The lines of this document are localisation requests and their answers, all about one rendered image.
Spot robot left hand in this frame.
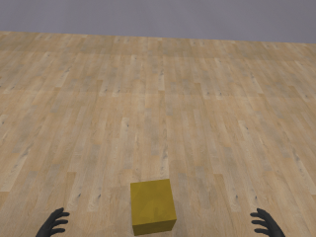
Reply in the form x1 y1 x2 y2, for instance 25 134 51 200
36 207 70 237

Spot carton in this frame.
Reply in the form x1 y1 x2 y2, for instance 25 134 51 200
130 179 177 236

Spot robot right hand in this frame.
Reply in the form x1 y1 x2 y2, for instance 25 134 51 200
250 208 285 237

